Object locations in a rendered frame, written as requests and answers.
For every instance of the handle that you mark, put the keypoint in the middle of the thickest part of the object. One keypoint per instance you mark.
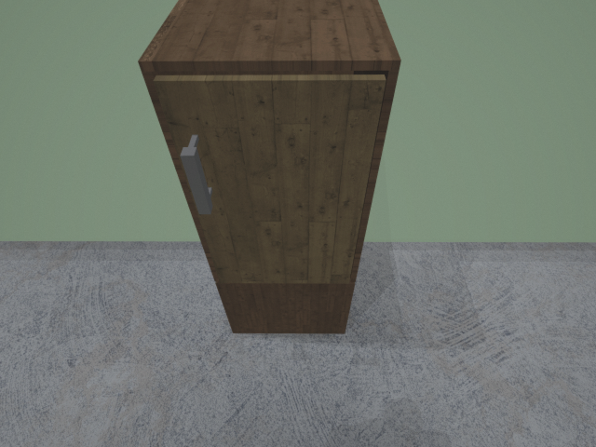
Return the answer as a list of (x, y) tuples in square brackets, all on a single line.
[(196, 178)]

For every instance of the cupboard door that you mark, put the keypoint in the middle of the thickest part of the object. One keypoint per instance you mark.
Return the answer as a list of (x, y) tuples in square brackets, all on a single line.
[(288, 158)]

